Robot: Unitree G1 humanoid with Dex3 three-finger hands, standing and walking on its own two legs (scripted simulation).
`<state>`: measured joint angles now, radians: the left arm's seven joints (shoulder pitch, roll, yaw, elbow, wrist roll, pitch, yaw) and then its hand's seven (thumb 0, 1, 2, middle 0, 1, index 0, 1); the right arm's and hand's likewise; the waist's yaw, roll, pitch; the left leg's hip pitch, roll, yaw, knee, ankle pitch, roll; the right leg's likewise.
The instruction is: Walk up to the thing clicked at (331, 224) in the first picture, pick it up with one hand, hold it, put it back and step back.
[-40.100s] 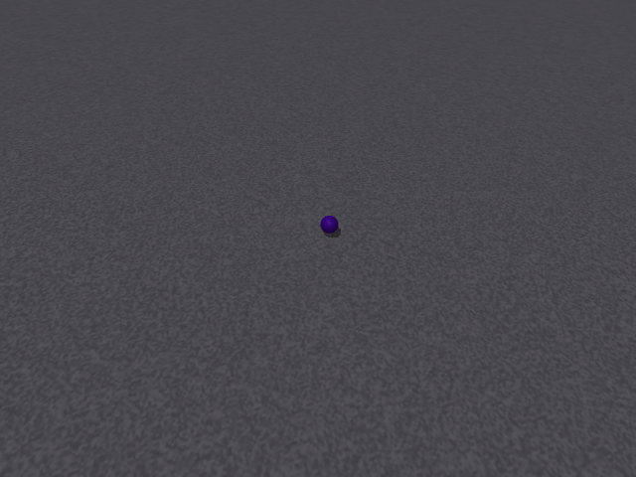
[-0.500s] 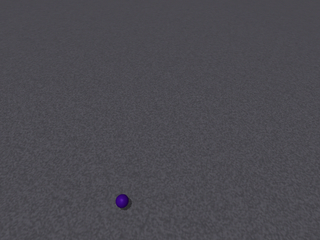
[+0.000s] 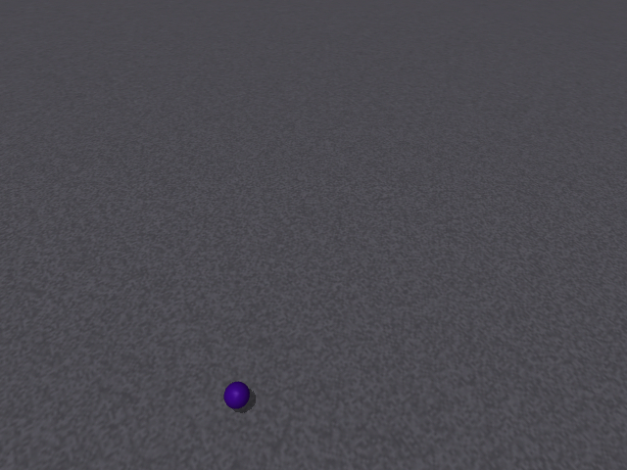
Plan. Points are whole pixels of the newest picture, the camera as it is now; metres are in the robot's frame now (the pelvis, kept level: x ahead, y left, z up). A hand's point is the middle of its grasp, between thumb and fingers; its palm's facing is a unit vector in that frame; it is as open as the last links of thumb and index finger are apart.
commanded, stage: stand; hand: left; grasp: from above
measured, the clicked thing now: (236, 395) +0.49 +0.23 -0.74
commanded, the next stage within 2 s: step back in 0.02 s
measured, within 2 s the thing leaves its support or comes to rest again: neither
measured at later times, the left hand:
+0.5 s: hand out of the picture +0.07 +0.31 -0.18, palm faces -0.05 -0.93 -0.36, open 7.3 cm
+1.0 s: hand out of the picture -0.09 +0.28 -0.15, palm faces -0.06 -0.91 -0.41, open 7.3 cm
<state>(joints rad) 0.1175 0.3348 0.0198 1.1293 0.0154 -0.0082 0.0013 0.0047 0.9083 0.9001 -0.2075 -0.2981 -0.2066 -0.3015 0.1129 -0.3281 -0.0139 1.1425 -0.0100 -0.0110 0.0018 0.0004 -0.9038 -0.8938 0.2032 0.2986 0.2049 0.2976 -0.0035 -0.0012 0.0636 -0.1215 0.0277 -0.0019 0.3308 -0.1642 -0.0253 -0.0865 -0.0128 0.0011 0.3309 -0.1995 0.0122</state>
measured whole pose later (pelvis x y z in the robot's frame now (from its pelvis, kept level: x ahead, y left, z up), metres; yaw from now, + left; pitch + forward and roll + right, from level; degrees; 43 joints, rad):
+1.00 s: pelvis -0.20 +0.02 -0.02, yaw -3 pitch -1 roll +1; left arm 0.18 0.35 0.08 0.82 0.04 0.05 0.00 0.01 0.90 0.90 -0.21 -0.30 -0.21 -0.30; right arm 0.21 -0.42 -0.05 0.90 0.01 0.04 -0.02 0.00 -0.90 -0.89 0.20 0.30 0.21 0.30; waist 0.01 0.02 0.14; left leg -0.44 -0.12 -0.11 1.08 -0.48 -0.02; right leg -0.30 -0.01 0.00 0.58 -0.26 -0.02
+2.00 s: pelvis -0.54 +0.01 -0.02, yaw +0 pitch -2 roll -1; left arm 0.11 0.40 0.08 0.82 0.01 0.07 0.02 0.01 0.91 0.90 -0.21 -0.30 -0.21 -0.30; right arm 0.18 -0.36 -0.03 0.88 -0.03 0.03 -0.01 0.00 -0.90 -0.89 0.21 0.30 0.21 0.30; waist -0.01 -0.03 0.17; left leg -0.33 -0.01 -0.03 0.62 -0.25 0.03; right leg -0.48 0.10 0.12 1.18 -0.52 -0.01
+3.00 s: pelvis -0.62 -0.01 -0.02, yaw +3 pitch -3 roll +0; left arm 0.16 0.35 0.05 0.99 0.03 -0.03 -0.01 0.01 0.90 0.90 -0.21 -0.30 -0.21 -0.30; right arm 0.20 -0.38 -0.06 1.02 -0.02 -0.02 0.01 0.00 -0.90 -0.89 0.20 0.30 0.20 0.30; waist 0.02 0.01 0.08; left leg -0.29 0.01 -0.03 0.59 -0.27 -0.01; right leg -0.23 -0.03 -0.06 0.61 -0.33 -0.01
